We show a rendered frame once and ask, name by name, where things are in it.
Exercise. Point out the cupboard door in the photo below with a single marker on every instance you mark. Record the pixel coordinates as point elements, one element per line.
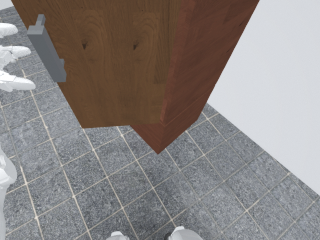
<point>116,53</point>

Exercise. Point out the right robot thigh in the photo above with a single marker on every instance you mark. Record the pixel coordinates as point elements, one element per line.
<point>184,234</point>

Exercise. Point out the robot left hand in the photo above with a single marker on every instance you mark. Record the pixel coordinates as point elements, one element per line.
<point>9,82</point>

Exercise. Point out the left robot upper arm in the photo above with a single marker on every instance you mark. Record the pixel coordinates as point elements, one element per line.
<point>8,176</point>

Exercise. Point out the robot left shin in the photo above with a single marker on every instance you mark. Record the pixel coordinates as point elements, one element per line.
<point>116,233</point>

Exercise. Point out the handle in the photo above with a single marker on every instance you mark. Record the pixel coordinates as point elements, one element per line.
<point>44,47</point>

